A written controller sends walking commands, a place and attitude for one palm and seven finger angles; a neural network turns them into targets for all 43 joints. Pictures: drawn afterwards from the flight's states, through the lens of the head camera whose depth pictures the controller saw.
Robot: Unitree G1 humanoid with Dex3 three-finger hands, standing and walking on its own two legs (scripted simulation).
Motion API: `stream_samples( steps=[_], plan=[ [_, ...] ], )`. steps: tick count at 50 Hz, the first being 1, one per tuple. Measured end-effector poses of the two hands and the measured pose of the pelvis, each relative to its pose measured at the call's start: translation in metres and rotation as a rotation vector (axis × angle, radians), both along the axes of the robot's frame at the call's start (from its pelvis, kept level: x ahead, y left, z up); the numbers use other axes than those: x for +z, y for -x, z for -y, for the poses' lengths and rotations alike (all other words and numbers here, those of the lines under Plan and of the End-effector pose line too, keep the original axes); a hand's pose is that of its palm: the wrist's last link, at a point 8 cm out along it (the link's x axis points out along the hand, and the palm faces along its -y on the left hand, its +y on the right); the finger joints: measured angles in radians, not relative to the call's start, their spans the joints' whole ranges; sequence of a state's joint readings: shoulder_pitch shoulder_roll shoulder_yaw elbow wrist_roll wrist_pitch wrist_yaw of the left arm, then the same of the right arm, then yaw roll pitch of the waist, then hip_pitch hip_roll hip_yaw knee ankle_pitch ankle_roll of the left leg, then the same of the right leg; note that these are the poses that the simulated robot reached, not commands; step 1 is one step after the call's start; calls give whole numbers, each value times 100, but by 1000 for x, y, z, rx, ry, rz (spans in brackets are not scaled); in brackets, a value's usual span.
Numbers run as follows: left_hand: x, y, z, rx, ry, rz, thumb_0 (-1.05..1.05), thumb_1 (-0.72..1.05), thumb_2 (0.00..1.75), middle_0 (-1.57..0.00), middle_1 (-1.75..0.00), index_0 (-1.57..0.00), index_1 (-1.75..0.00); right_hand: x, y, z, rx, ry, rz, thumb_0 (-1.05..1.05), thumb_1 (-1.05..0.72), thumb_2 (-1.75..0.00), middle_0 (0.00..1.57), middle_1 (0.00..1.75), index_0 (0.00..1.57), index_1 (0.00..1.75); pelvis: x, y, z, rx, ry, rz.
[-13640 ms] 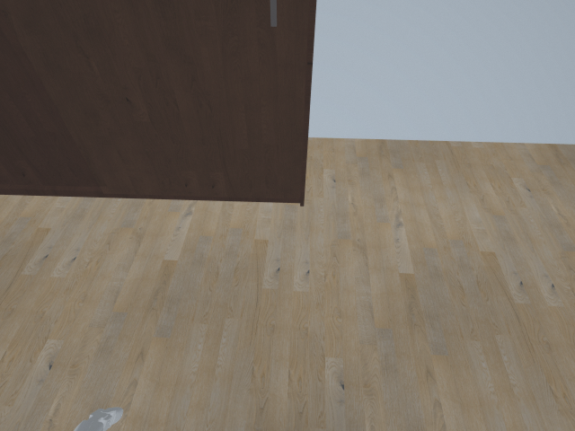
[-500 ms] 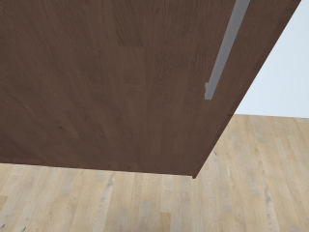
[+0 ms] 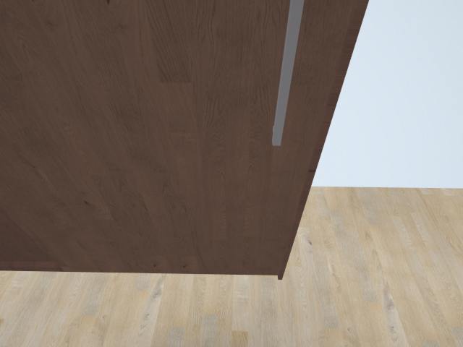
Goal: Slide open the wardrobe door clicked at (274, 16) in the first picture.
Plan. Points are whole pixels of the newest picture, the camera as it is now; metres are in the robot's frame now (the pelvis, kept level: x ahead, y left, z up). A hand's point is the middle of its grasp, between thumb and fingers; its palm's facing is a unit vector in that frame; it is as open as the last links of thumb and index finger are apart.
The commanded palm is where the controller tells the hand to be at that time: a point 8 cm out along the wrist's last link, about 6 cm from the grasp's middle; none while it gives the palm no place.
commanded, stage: come to a stop and stand still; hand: right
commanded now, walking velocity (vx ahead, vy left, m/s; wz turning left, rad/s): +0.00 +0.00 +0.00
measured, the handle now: (284, 72) +0.54 -0.06 +0.23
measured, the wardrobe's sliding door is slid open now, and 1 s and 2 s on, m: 0.00 0.00 0.00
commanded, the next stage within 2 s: look again from close up in 0.48 s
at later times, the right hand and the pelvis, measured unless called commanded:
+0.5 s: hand out of the picture -0.01 -0.18 -0.18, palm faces +0.02 +0.99 -0.17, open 7.4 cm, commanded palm none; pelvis +0.00 -0.01 +0.00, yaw -1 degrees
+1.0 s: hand out of the picture +0.03 -0.20 -0.17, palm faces -0.01 +0.98 -0.21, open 7.4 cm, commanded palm none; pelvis +0.02 -0.01 +0.01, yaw -1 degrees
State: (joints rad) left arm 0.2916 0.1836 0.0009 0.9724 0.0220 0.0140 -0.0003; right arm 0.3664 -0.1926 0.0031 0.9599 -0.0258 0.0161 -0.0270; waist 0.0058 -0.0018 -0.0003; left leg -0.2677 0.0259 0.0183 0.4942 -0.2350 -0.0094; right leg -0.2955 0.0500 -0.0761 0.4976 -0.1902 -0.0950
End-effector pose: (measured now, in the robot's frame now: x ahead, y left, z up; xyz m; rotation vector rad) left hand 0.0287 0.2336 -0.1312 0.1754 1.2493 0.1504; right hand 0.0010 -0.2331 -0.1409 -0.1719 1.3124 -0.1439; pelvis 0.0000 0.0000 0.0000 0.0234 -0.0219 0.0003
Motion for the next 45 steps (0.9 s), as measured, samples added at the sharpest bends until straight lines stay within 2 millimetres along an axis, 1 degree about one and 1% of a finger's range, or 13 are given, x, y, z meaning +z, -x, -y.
stream_samples(
  steps=[3,6,9,12,16,30,36,45],
  plan=[
    [-1,15,1,7,-4,-46,1,91,90,-20,-30,-20,-30,-1,22,2,-18,-2,-54,1,-91,-90,20,30,20,30,0,2,2,-4,-1,-1],
    [-2,26,2,16,-9,-77,1,91,90,-20,-30,-20,-30,-3,38,2,-29,-9,-93,1,-91,-90,20,30,20,30,1,3,4,-6,0,0],
    [-1,32,3,21,-14,-96,1,91,90,-20,-30,-20,-30,-4,47,1,-33,-19,-116,1,-91,-90,20,30,20,30,1,3,7,-8,0,1],
    [0,34,4,22,-19,-102,1,91,90,-20,-30,-20,-30,-5,49,-1,-36,-29,-121,1,-91,-90,20,30,20,30,1,4,9,-11,0,1],
    [1,30,6,20,-23,-91,1,91,90,-20,-30,-20,-30,-7,44,-2,-34,-40,-107,1,-91,-90,20,30,20,30,2,3,11,-12,3,4],
    [3,-2,10,3,-12,-26,1,91,90,-20,-30,-20,-30,-5,11,3,-15,-30,-36,1,-91,-90,20,30,20,30,4,-3,13,-13,10,0],
    [4,-7,6,3,-17,-32,1,91,90,-20,-30,-20,-30,-2,2,7,-8,-17,-37,1,-91,-90,20,30,20,30,5,-9,12,-12,12,-4],
    [7,-11,-6,5,-36,-58,1,91,90,-20,-30,-20,-30,1,-15,12,4,1,-39,1,-91,-90,20,30,20,30,7,-19,8,-12,15,-2]
  ],
)
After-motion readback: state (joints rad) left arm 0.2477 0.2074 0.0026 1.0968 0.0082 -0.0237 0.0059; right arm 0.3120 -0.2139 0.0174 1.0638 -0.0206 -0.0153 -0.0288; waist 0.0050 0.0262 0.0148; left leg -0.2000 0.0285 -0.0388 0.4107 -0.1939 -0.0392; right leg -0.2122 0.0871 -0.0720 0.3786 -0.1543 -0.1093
